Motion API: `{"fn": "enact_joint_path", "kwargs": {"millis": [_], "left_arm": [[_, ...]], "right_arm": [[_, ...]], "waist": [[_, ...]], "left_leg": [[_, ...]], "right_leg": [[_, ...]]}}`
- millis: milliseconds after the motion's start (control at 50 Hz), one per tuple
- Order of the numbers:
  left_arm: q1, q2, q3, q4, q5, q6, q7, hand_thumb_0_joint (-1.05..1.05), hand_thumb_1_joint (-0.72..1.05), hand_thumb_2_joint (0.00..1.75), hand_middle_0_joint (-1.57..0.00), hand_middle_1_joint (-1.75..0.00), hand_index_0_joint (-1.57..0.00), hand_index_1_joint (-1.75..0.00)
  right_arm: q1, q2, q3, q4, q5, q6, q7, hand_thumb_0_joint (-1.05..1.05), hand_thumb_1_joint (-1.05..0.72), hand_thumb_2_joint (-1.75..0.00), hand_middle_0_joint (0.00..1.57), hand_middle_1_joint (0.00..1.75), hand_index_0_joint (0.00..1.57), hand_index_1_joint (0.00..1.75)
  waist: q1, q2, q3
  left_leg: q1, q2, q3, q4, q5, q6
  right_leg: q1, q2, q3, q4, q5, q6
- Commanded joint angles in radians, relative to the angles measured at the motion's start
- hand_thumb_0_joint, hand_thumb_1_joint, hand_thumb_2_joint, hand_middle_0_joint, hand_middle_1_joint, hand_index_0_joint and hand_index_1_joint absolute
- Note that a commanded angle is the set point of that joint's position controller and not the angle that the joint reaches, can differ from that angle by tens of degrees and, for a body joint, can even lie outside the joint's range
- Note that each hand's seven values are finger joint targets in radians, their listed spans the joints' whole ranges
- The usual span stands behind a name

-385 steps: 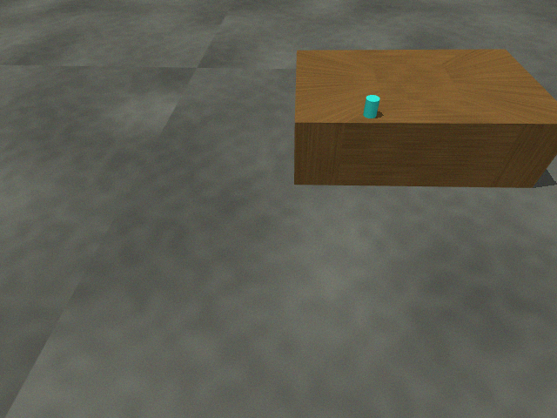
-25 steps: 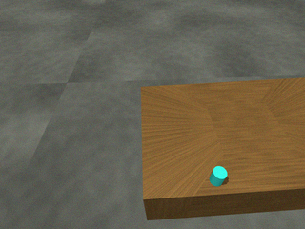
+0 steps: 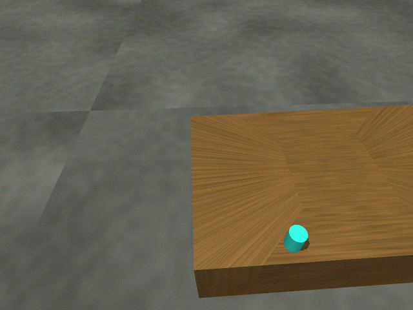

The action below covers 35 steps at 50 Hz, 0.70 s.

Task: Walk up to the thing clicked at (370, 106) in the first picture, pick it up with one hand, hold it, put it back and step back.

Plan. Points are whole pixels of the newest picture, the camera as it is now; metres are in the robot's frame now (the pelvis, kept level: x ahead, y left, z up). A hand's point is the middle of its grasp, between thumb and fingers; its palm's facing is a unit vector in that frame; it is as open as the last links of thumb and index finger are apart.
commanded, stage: go down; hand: right
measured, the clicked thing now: (295, 238) +0.40 -0.26 -0.35
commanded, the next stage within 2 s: none
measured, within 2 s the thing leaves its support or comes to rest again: neither
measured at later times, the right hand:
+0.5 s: hand out of the picture +0.13 -0.28 -0.15, palm faces +0.05 +0.95 -0.31, open 15.5 cm
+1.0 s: hand out of the picture +0.15 -0.29 -0.14, palm faces +0.08 +0.94 -0.33, open 17.5 cm
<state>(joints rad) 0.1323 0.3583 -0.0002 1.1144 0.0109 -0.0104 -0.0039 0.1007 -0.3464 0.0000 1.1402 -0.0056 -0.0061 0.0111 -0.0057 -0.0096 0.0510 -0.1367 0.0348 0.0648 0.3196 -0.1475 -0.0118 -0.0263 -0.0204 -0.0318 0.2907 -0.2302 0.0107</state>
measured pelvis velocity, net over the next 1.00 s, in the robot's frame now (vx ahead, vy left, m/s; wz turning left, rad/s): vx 0.00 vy -0.02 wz -0.02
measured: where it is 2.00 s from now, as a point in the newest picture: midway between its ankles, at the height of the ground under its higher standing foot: outside the picture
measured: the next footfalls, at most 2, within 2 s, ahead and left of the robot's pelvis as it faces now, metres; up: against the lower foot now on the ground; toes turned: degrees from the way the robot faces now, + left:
none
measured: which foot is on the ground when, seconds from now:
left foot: down 0.00-1.00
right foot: down 0.00-1.00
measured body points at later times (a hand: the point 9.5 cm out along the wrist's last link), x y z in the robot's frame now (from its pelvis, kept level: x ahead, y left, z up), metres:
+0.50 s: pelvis -0.01 -0.01 -0.02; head +0.03 -0.01 +0.43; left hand +0.10 +0.25 -0.13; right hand +0.13 -0.33 -0.12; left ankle +0.02 +0.12 -0.75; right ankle -0.04 -0.12 -0.75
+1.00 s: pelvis +0.00 -0.02 -0.04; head +0.04 -0.03 +0.41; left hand +0.15 +0.23 -0.13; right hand +0.15 -0.34 -0.12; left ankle +0.02 +0.12 -0.75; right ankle -0.04 -0.12 -0.75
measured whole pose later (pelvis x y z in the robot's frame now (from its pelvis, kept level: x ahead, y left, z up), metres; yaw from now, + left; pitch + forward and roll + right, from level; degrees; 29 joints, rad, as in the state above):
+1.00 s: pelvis +0.00 -0.02 -0.04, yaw -1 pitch +8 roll +3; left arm 0.25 0.24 -0.01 0.66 -0.02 -0.16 0.10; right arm 0.24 -0.36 -0.17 0.43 -0.01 0.35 0.06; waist 0.02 -0.03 -0.07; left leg -0.50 0.04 0.09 0.69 -0.32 -0.03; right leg -0.46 -0.03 0.01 0.79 -0.47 -0.02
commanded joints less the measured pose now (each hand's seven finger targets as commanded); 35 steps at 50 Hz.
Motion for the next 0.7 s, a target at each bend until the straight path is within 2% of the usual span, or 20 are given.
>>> {"fn": "enact_joint_path", "kwargs": {"millis": [0, 20, 40, 60, 80, 100, 120, 160, 180, 220, 280, 320, 340, 400, 420, 440, 460, 500, 560, 680], "left_arm": [[-0.026, 0.210, 0.041, -0.056, 0.001, -0.019, 0.015, 0.00, 0.88, 0.90, -0.21, -0.30, -0.20, -0.31], [-0.022, 0.057, 0.026, -0.326, -0.055, -0.066, 0.030, 0.00, 0.92, 0.90, -0.21, -0.31, -0.22, -0.30], [0.024, 0.078, 0.032, -0.275, -0.059, -0.063, 0.038, 0.00, 0.90, 0.91, -0.21, -0.31, -0.21, -0.30], [0.042, 0.098, 0.040, -0.268, -0.059, -0.052, 0.038, 0.00, 0.90, 0.93, -0.21, -0.31, -0.20, -0.31], [0.056, 0.103, 0.063, -0.278, -0.051, -0.043, 0.038, 0.00, 0.91, 0.93, -0.21, -0.31, -0.20, -0.31], [0.078, 0.116, 0.075, -0.323, -0.049, -0.043, 0.046, 0.00, 0.88, 0.92, -0.21, -0.31, -0.21, -0.31], [0.121, 0.115, 0.080, -0.345, -0.052, -0.043, 0.056, 0.00, 0.89, 0.90, -0.20, -0.30, -0.21, -0.30], [0.160, 0.092, 0.088, -0.361, -0.039, -0.039, 0.055, 0.00, 0.91, 0.89, -0.19, -0.30, -0.20, -0.29], [0.147, 0.087, 0.084, -0.395, -0.038, -0.042, 0.054, 0.00, 0.91, 0.88, -0.19, -0.29, -0.20, -0.28], [0.106, 0.078, 0.078, -0.451, -0.036, -0.049, 0.057, 0.00, 0.91, 0.88, -0.19, -0.30, -0.20, -0.28], [0.070, 0.057, 0.066, -0.493, -0.041, -0.060, 0.062, 0.00, 0.91, 0.88, -0.19, -0.29, -0.20, -0.28], [0.057, 0.060, 0.065, -0.529, -0.045, -0.070, 0.066, 0.00, 0.90, 0.89, -0.20, -0.30, -0.20, -0.29], [0.049, 0.056, 0.060, -0.537, -0.048, -0.077, 0.067, 0.00, 0.90, 0.89, -0.19, -0.29, -0.20, -0.29], [0.064, 0.062, 0.064, -0.546, -0.051, -0.090, 0.075, 0.00, 0.90, 0.89, -0.19, -0.29, -0.20, -0.29], [0.068, 0.061, 0.065, -0.547, -0.051, -0.095, 0.074, 0.00, 0.90, 0.89, -0.19, -0.29, -0.19, -0.29], [0.071, 0.057, 0.064, -0.546, -0.047, -0.101, 0.075, 0.00, 0.90, 0.89, -0.19, -0.29, -0.20, -0.29], [0.081, 0.055, 0.064, -0.542, -0.042, -0.109, 0.077, 0.00, 0.90, 0.89, -0.19, -0.29, -0.19, -0.29], [0.090, 0.053, 0.063, -0.533, -0.036, -0.127, 0.082, 0.00, 0.90, 0.89, -0.19, -0.29, -0.19, -0.29], [0.111, 0.046, 0.061, -0.525, -0.026, -0.149, 0.089, 0.00, 0.89, 0.90, -0.19, -0.29, -0.19, -0.29], [0.113, 0.047, 0.059, -0.533, -0.022, -0.172, 0.105, 0.00, 0.88, 0.91, -0.20, -0.29, -0.19, -0.30]], "right_arm": [[-0.047, -0.213, -0.037, -0.059, -0.004, -0.023, -0.019, 0.00, -0.82, -0.82, 0.12, 0.22, 0.12, 0.22], [-0.398, -0.061, -0.078, -0.410, 0.052, -0.110, -0.027, 0.00, -0.74, -0.74, 0.04, 0.14, 0.04, 0.14], [-0.434, -0.109, -0.087, -0.297, 0.025, -0.101, -0.028, 0.00, -0.66, -0.66, 0.02, 0.07, 0.03, 0.07], [-0.279, -0.155, -0.128, -0.161, 0.015, -0.070, -0.029, 0.00, -0.58, -0.58, 0.01, 0.07, 0.03, 0.07], [-0.230, -0.201, -0.167, -0.117, 0.001, -0.058, -0.018, 0.00, -0.50, -0.50, 0.03, 0.06, 0.04, 0.06], [-0.257, -0.293, -0.219, -0.202, -0.013, -0.059, -0.015, 0.00, -0.42, -0.42, 0.04, 0.06, 0.04, 0.06], [-0.267, -0.329, -0.244, -0.192, -0.024, -0.054, -0.010, 0.00, -0.34, -0.34, 0.05, 0.06, 0.05, 0.06], [-0.143, -0.266, -0.233, -0.135, -0.058, -0.021, 0.015, 0.00, -0.20, -0.21, 0.06, 0.05, 0.06, 0.05], [-0.075, -0.295, -0.266, -0.162, -0.073, -0.008, 0.019, 0.00, -0.15, -0.20, 0.06, 0.05, 0.05, 0.05], [-0.084, -0.297, -0.279, -0.209, -0.089, 0.029, 0.025, 0.00, -0.06, -0.15, 0.07, 0.04, 0.06, 0.04], [-0.144, -0.226, -0.238, -0.289, -0.068, 0.091, 0.031, 0.00, 0.07, -0.11, 0.08, 0.04, 0.07, 0.04], [-0.072, -0.209, -0.241, -0.304, -0.055, 0.136, 0.038, 0.00, 0.18, -0.10, 0.07, 0.04, 0.07, 0.04], [-0.076, -0.150, -0.195, -0.338, -0.039, 0.151, 0.050, 0.00, 0.23, -0.09, 0.07, 0.05, 0.06, 0.05], [-0.061, -0.209, -0.230, -0.432, -0.034, 0.185, 0.070, 0.00, 0.40, -0.09, 0.04, 0.06, 0.05, 0.06], [-0.100, -0.185, -0.203, -0.476, -0.030, 0.192, 0.076, 0.00, 0.42, -0.09, 0.04, 0.06, 0.05, 0.06], [-0.080, -0.215, -0.233, -0.486, -0.030, 0.193, 0.071, 0.00, 0.48, -0.09, 0.03, 0.06, 0.05, 0.06], [-0.123, -0.200, -0.216, -0.520, -0.034, 0.189, 0.069, 0.00, 0.49, -0.09, 0.03, 0.06, 0.04, 0.06], [-0.140, -0.220, -0.228, -0.563, -0.043, 0.180, 0.056, 0.00, 0.53, -0.09, 0.02, 0.06, 0.04, 0.06], [-0.067, -0.230, -0.258, -0.591, -0.061, 0.168, 0.035, 0.00, 0.56, -0.08, 0.02, 0.07, 0.04, 0.07], [0.017, -0.200, -0.238, -0.709, -0.042, 0.200, 0.017, 0.00, 0.57, -0.06, 0.03, 0.06, 0.04, 0.06]], "waist": [[0.004, 0.005, -0.084], [0.107, 0.016, 0.000], [0.067, 0.047, -0.040], [0.043, 0.063, -0.023], [0.032, 0.079, -0.027], [0.022, 0.043, -0.174], [0.027, 0.025, -0.247], [0.019, 0.026, -0.264], [-0.017, 0.011, -0.300], [-0.035, -0.063, -0.301], [-0.018, -0.050, -0.208], [-0.015, -0.041, -0.169], [0.003, -0.021, -0.141], [0.007, -0.019, -0.144], [0.019, -0.001, -0.152], [0.013, -0.011, -0.152], [0.031, 0.003, -0.172], [0.035, -0.020, -0.191], [0.022, -0.052, -0.256], [0.027, -0.101, -0.316]], "left_leg": [[0.091, 0.122, -0.106, -0.020, 0.204, 0.028], [-0.101, -0.029, -0.022, 0.030, 0.126, 0.007], [-0.062, -0.024, -0.021, 0.038, 0.115, 0.001], [-0.069, -0.026, -0.015, 0.048, 0.070, 0.001], [-0.090, -0.013, -0.023, 0.072, 0.065, 0.001], [-0.032, -0.008, -0.026, 0.098, 0.096, 0.003], [0.003, -0.003, -0.031, 0.116, 0.147, 0.008], [0.004, -0.009, -0.029, 0.140, 0.187, 0.012], [0.032, -0.010, -0.022, 0.147, 0.200, 0.018], [0.037, -0.010, -0.017, 0.142, 0.176, 0.027], [-0.016, -0.015, -0.013, 0.111, 0.076, 0.023], [-0.046, -0.024, -0.002, 0.109, 0.020, 0.029], [-0.081, -0.031, 0.003, 0.107, -0.002, 0.030], [-0.109, -0.037, 0.013, 0.120, -0.029, 0.030], [-0.122, -0.038, 0.012, 0.126, -0.033, 0.029], [-0.122, -0.037, 0.013, 0.137, -0.032, 0.027], [-0.135, -0.038, 0.011, 0.147, -0.023, 0.025], [-0.150, -0.036, 0.004, 0.172, -0.020, 0.024], [-0.144, -0.031, 0.004, 0.236, 0.047, 0.029], [-0.175, -0.034, 0.016, 0.290, 0.104, 0.030]], "right_leg": [[-0.062, -0.133, 0.080, -0.049, 0.208, -0.027], [-0.202, 0.012, -0.010, 0.044, 0.127, -0.032], [-0.195, 0.016, -0.007, 0.060, 0.120, -0.033], [-0.235, 0.026, -0.010, 0.077, 0.085, -0.036], [-0.274, 0.029, -0.015, 0.118, 0.094, -0.037], [-0.245, 0.035, -0.014, 0.138, 0.118, -0.034], [-0.245, 0.038, -0.014, 0.158, 0.165, -0.029], [-0.282, 0.039, -0.016, 0.182, 0.207, -0.019], [-0.280, 0.040, -0.015, 0.182, 0.233, -0.014], [-0.280, 0.042, -0.017, 0.178, 0.234, -0.006], [-0.332, 0.033, -0.011, 0.163, 0.130, -0.015], [-0.345, 0.024, -0.003, 0.155, 0.079, -0.018], [-0.348, 0.017, 0.002, 0.149, 0.054, -0.020], [-0.343, 0.015, 0.013, 0.160, 0.032, -0.024], [-0.343, 0.011, 0.016, 0.166, 0.027, -0.026], [-0.349, 0.013, 0.018, 0.175, 0.030, -0.024], [-0.339, 0.010, 0.020, 0.186, 0.037, -0.026], [-0.342, 0.008, 0.023, 0.208, 0.039, -0.024], [-0.335, 0.007, 0.030, 0.263, 0.131, -0.013], [-0.326, -0.001, 0.046, 0.322, 0.261, 0.005]]}}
